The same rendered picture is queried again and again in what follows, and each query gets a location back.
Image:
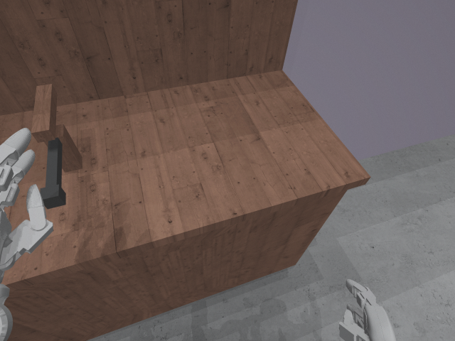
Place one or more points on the tap lever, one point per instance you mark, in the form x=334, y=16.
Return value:
x=53, y=195

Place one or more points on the right robot hand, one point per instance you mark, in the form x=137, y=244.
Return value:
x=373, y=322

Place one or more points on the left robot hand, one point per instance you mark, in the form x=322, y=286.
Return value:
x=14, y=164

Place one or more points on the counter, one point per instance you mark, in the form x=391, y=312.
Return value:
x=191, y=163

